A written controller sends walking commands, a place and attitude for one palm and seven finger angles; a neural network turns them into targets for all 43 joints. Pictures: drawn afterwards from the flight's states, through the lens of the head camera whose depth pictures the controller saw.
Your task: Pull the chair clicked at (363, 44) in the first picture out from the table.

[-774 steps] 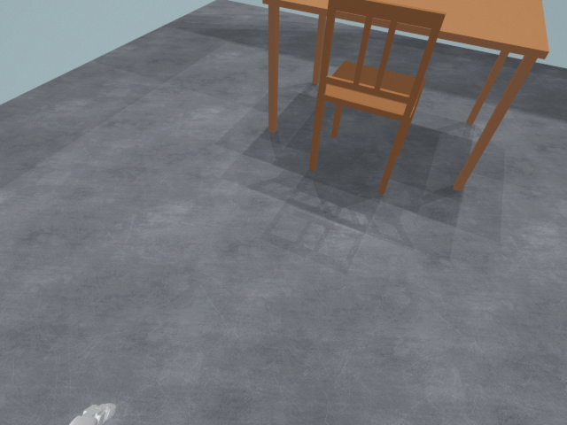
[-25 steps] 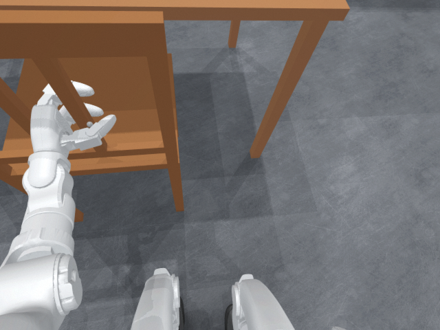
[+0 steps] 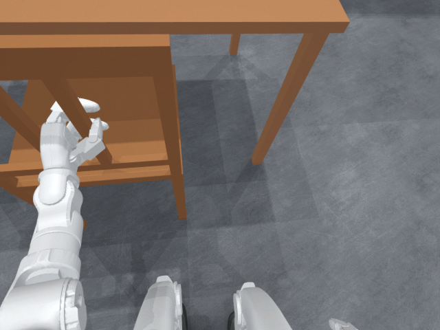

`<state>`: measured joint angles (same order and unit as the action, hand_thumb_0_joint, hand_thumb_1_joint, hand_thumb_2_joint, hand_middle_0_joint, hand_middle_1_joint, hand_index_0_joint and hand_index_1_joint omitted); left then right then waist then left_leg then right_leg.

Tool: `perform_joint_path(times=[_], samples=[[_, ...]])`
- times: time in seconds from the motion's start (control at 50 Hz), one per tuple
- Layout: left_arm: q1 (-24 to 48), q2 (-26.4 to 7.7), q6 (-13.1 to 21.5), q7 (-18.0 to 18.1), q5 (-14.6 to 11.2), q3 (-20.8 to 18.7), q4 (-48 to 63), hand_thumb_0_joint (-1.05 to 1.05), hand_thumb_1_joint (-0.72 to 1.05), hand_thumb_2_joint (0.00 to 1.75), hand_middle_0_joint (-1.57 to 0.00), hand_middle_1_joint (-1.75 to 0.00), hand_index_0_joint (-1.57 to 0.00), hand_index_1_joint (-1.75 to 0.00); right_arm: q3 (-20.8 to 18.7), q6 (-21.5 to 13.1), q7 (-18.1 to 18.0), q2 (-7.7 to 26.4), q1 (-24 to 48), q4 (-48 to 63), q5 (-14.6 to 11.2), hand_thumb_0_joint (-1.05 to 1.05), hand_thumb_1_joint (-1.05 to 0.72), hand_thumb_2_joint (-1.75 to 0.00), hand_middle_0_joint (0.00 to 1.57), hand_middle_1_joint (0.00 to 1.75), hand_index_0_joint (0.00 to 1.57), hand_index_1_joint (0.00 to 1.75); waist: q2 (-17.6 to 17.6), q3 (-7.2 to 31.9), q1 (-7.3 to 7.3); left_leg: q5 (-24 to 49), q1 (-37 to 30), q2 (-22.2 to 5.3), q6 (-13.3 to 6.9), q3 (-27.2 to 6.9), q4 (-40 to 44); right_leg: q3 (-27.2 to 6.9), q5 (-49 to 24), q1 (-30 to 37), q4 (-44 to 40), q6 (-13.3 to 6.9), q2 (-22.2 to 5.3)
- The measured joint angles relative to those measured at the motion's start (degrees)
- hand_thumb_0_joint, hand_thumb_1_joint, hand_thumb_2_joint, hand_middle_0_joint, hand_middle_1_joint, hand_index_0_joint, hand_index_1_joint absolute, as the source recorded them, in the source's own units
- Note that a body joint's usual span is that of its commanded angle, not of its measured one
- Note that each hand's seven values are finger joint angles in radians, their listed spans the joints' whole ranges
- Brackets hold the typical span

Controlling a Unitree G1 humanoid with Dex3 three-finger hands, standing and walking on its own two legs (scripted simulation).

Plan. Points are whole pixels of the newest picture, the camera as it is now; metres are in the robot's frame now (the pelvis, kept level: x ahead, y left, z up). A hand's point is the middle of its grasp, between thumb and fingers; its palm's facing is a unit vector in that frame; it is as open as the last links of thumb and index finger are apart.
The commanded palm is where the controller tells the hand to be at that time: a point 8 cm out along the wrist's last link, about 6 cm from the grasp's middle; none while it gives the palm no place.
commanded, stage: hook a spindle and tug to test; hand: left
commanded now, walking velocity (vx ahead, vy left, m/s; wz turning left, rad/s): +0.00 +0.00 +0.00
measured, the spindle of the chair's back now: (29, 130) +0.46 +0.33 +0.02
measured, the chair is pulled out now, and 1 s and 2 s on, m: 0.00 0.08 0.21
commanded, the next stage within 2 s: step backward, pulling the chair out in 0.26 s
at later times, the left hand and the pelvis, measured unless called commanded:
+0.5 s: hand (98, 147) +0.42 +0.20 +0.03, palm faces +0.18 -0.98 -0.13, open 5.5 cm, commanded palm +0.39 +0.25 +0.02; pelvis +0.02 +0.00 +0.04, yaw +2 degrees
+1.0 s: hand (113, 172) +0.37 +0.17 +0.04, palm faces +0.16 -0.98 -0.12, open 5.1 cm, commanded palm +0.34 +0.21 +0.03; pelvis -0.01 -0.01 +0.10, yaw +1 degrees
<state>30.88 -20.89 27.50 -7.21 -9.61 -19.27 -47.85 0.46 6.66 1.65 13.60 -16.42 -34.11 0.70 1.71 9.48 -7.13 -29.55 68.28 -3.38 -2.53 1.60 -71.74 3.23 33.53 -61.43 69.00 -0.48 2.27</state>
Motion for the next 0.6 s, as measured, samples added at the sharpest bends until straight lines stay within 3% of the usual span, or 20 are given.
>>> perform_joint_path(times=[0.38,0.44,0.5,0.54,0.6], samples=[[-9.07,3.20,0.00,-0.12,-1.16,3.03,9.47,0.01,0.74,0.78,-0.42,-1.45,-0.39,-1.45,-0.72,-1.92,0.25,-0.13,1.56,0.39,-0.26,0.00,-0.90,-0.90,0.21,0.30,0.20,0.30,-0.15,0.51,1.83,-0.97,-2.63,0.45,0.26,0.05,1.45,-0.14,1.03,2.64,-1.40,-0.05,-0.28],[-7.68,3.06,-6.63,4.73,3.16,5.06,10.16,0.01,0.72,0.79,-0.42,-1.40,-0.39,-1.45,-0.57,0.37,-2.26,-0.81,2.47,0.77,-2.01,0.00,-0.90,-0.90,0.20,0.30,0.20,0.30,-0.40,-3.50,2.22,0.63,-8.86,1.07,-0.74,0.14,5.14,-0.16,0.06,8.89,-4.92,0.02,-0.71],[-6.77,4.10,-13.09,9.34,4.01,7.41,5.91,0.03,0.72,0.80,-0.39,-1.30,-0.40,-1.45,0.39,1.72,-4.39,-1.17,1.49,1.52,-3.05,0.00,-0.91,-0.90,0.20,0.30,0.20,0.30,0.11,-3.83,2.31,3.00,-15.91,1.60,0.07,0.47,12.72,-0.54,-3.28,15.71,-12.60,0.50,-1.06],[-6.08,5.50,-13.94,11.10,2.97,7.27,1.54,0.04,0.73,0.80,-0.33,-1.21,-0.42,-1.45,1.11,2.36,-5.19,-1.23,0.82,1.69,-3.36,0.00,-0.91,-0.90,0.20,0.30,0.20,0.30,0.09,-3.46,2.14,4.99,-19.87,1.70,0.09,0.74,17.56,-0.77,-6.05,19.27,-17.15,0.74,-1.07],[-4.03,6.66,-13.95,12.48,3.35,7.55,-4.40,0.05,0.73,0.79,-0.29,-1.11,-0.44,-1.45,1.61,2.88,-5.89,-1.14,-0.05,1.14,-3.45,0.00,-0.90,-0.90,0.21,0.30,0.20,0.30,-0.68,-3.67,2.00,7.55,-24.61,1.74,0.07,0.55,23.12,-0.47,-9.85,23.67,-22.32,1.29,-0.99]])
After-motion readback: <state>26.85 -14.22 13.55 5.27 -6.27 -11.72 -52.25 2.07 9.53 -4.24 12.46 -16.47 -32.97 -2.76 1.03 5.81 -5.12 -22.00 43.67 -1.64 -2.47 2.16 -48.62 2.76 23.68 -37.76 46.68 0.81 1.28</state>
